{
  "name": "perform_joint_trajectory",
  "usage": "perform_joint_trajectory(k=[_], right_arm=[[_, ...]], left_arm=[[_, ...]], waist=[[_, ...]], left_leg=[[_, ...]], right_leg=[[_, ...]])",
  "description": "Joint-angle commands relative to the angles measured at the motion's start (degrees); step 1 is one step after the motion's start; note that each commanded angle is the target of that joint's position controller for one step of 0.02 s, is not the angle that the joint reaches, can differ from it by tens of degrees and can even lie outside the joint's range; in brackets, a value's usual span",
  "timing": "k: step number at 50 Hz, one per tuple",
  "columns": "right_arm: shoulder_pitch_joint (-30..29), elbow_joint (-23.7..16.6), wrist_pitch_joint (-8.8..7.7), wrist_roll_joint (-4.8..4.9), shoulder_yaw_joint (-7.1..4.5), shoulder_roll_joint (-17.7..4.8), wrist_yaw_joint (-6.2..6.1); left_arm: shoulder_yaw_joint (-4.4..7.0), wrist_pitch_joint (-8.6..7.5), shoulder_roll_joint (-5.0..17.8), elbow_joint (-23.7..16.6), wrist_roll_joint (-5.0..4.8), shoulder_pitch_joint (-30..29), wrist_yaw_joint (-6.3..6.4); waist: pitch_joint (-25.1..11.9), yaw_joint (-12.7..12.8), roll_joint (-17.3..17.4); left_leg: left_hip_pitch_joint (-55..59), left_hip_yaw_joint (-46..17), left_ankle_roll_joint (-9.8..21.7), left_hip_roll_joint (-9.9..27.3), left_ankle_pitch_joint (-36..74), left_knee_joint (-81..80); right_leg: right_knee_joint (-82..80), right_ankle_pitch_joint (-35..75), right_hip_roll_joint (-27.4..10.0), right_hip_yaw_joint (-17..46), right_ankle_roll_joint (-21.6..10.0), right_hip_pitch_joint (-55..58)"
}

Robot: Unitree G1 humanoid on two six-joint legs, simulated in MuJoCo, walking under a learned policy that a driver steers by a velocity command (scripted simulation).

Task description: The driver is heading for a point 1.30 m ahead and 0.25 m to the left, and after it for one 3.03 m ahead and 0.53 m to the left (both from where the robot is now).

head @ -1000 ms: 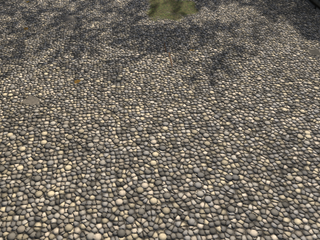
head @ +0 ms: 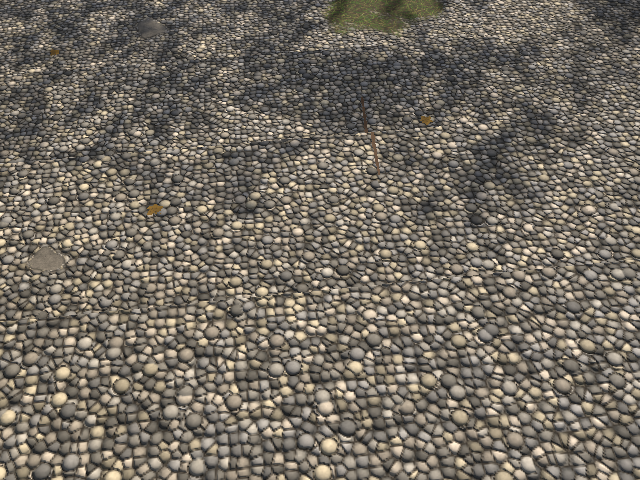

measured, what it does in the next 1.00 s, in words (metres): walks ahead: left foot, then right foot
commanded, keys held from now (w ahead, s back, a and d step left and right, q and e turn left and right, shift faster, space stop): w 0.56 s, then w+q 0.44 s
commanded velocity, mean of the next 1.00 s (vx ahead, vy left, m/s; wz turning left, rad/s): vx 0.50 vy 0.00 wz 0.14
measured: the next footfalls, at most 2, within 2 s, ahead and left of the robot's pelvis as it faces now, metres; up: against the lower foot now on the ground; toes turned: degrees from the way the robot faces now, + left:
left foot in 0.16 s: +0.27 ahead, +0.10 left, +0.00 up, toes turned +4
right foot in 0.70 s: +0.56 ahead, -0.08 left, +0.00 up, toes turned -2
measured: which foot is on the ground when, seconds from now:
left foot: up 0.00-0.14, down 0.16-0.70, up 0.72-1.00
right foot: down 0.00-0.16, up 0.18-0.68, down 0.70-1.00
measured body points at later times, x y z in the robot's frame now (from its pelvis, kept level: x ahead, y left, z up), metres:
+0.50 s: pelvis +0.28 +0.04 +0.00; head +0.30 +0.05 +0.45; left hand +0.41 +0.27 -0.13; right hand +0.22 -0.20 -0.14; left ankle +0.23 +0.10 -0.74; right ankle +0.42 -0.12 -0.68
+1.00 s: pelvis +0.54 -0.01 +0.00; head +0.56 -0.01 +0.45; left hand +0.49 +0.24 -0.14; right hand +0.69 -0.24 -0.13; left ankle +0.60 +0.15 -0.67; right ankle +0.52 -0.08 -0.74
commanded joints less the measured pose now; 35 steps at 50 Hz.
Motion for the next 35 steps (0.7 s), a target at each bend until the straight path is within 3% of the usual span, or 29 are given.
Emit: perform_joint_trajectory(k=[1,3,5,6,7,8,9,10,11,12,14,15,17,19,22,25,29,31,33,34,35], right_arm=[[-7.9,-5.2,-0.97,0.15,-0.02,-2.4,-0.12],[-8.7,-6.1,-1.44,0.17,-0.13,-2.9,-0.2],[-4.6,-5.3,-1.99,0.21,-0.62,-3.8,-0.64],[1.0,-3.6,-2.3,0.18,-1.21,-4.9,-1.11],[10.5,-0.5,-2.81,-0.18,-1.98,-6.0,-1.62],[20.6,2.0,-3.24,-1.56,-3.15,-9.4,-2.26],[26.0,2.7,-2.95,-2.49,-4.92,-15.6,-2.31],[22.1,2.6,-2.07,0.05,-4.52,-12.8,-1.56],[15.0,1.5,-2.03,0.77,-3.73,-10.3,-1.39],[11.5,1.0,-2.44,0.56,-2.76,-6.4,-1.12],[10.7,2.3,-3.19,0.55,-1.51,-2.6,-1.53],[12.0,3.0,-3.63,0.48,-1.32,-2.3,-1.69],[15.1,4.3,-4.43,0.63,-1.71,-4.4,-1.84],[17.1,4.9,-4.63,0.6,-1.94,-5.6,-1.87],[20.0,5.4,-4.33,0.72,-1.53,-4.9,-1.82],[23.2,6.1,-4.26,0.66,-1.45,-5.4,-2.02],[27.1,7.6,-3.75,0.25,-1.29,-5.5,-2.59],[26.3,7.5,-3.33,-0.14,-1.51,-6.5,-3.0],[23.6,6.8,-3.11,-0.22,-1.85,-7.9,-3.21],[22.1,6.4,-2.97,0.25,-1.83,-7.9,-3.0],[21.8,4.7,-3.12,1.08,-1.28,-6.0,-2.67]], left_arm=[[1.08,-0.25,7.5,-0.5,0.43,5.2,0.66],[1.2,-0.03,8.0,0.0,0.84,5.3,1.02],[1.43,0.01,8.9,-0.2,1.01,3.1,1.28],[1.61,0.09,9.5,-0.2,1.09,2.3,1.26],[1.63,0.28,9.7,-0.5,0.72,1.0,1.08],[1.17,0.13,8.6,-1.8,-0.03,0.3,0.86],[0.12,0.17,2.7,-3.1,-2.46,6.9,0.04],[1.78,0.31,8.4,-2.6,-0.74,3.7,0.24],[2.12,0.24,8.3,-4.5,-0.25,-1.1,0.22],[1.98,0.01,7.4,-5.2,-0.04,-4.0,0.05],[2.0,1.33,5.5,-5.1,1.16,-3.7,-0.4],[1.88,2.06,4.3,-4.8,1.39,-3.0,-0.76],[1.9,2.97,3.8,-5.6,1.64,-4.4,-1.25],[1.92,3.46,4.3,-7.5,1.64,-9.5,-1.52],[1.57,3.45,4.3,-10.6,1.19,-17.6,-1.73],[0.91,3.28,3.5,-12.6,0.68,-23.7,-1.66],[0.91,2.96,4.4,-14.8,0.78,-28.7,-1.34],[1.23,2.3,5.2,-15.5,0.77,-28.5,-1.29],[2.02,1.37,6.6,-13.6,0.61,-20.8,-0.8],[2.81,0.66,7.9,-10.6,0.96,-11.5,-0.31],[4.12,0.03,12.3,-8.8,2.48,-1.4,0.45]], waist=[[3.8,0.8,-5.5],[3.8,0.3,-5.8],[1.8,-2.4,-6.6],[-1.1,-4.8,-7.1],[-5.8,-8.9,-6.0],[-11.9,-12.5,-3.5],[-20.3,-10.3,9.9],[-18.9,-9.5,2.6],[-8.8,-6.5,1.7],[-4.1,-5.4,-1.2],[-0.3,-1.9,-0.1],[-0.4,-1.3,0.5],[0.1,-0.7,0.5],[1.5,-1.2,0.5],[3.1,-3.0,0.8],[3.1,-5.0,1.3],[3.7,-6.6,1.8],[3.6,-5.6,1.8],[0.2,-1.6,2.1],[-4.7,2.6,0.2],[-12.1,5.8,-4.0]], left_leg=[[-1.8,2.7,0.9,-2.6,0.3,-4.8],[-1.0,2.8,2.3,-3.4,-2.9,-7.1],[6.3,3.8,4.4,-6.0,-7.7,-9.7],[12.9,4.3,5.6,-7.9,-9.4,-11.0],[24.3,4.6,7.2,-8.7,-6.2,-14.8],[40.0,-4.1,9.9,-0.4,-7.8,-15.0],[57.8,-32.8,19.0,17.9,-10.1,-18.1],[54.1,-40.2,18.9,17.2,-12.1,-23.8],[45.0,-30.2,17.0,15.3,-13.4,-25.3],[37.5,-24.4,15.3,13.0,-10.2,-27.9],[28.0,-15.5,11.4,8.0,-4.7,-30.7],[26.5,-13.6,11.0,7.1,-2.8,-31.3],[26.0,-10.8,11.4,6.2,1.4,-32.3],[26.5,-9.0,11.4,5.5,1.7,-33.9],[28.5,-6.2,10.4,3.7,5.7,-34.4],[31.6,-4.4,9.7,3.4,10.5,-33.9],[39.4,-5.4,10.2,6.0,15.9,-30.8],[42.0,-6.7,10.1,7.1,21.5,-27.4],[40.9,-6.5,8.7,6.3,32.1,-19.0],[37.4,-4.7,7.5,3.8,31.2,-8.8],[26.2,-2.9,6.2,0.5,15.4,6.9]], right_leg=[[-0.7,29.6,-16.5,7.1,-4.8,1.5],[1.8,35.0,-17.9,7.1,-5.2,5.1],[7.6,48.6,-18.3,5.7,-4.3,5.8],[14.0,55.2,-18.0,5.2,-3.6,5.7],[24.3,54.6,-16.4,3.7,-2.6,2.8],[38.7,39.0,-14.4,2.5,-1.7,-8.8],[63.1,-1.3,-3.6,-1.0,1.4,-30.8],[69.3,-14.3,-2.8,7.3,0.4,-36.8],[68.5,-9.8,-6.2,7.9,0.1,-40.0],[65.3,-6.3,-8.2,7.8,0.1,-39.0],[59.1,-3.8,-10.6,7.4,1.0,-33.6],[57.6,-3.4,-10.7,7.0,1.5,-32.0],[55.1,-1.6,-11.1,5.6,2.5,-33.2],[51.0,2.3,-12.2,4.5,3.6,-37.2],[41.3,8.4,-12.5,2.7,4.8,-40.0],[32.3,12.5,-11.1,0.7,4.7,-38.4],[26.9,10.8,-9.5,0.3,3.1,-39.2],[24.6,6.9,-8.5,0.7,1.9,-37.5],[20.8,2.9,-5.6,0.2,0.4,-26.1],[16.5,6.1,-4.9,-0.1,-0.8,-13.9],[15.4,3.1,-15.2,10.4,-3.4,1.9]])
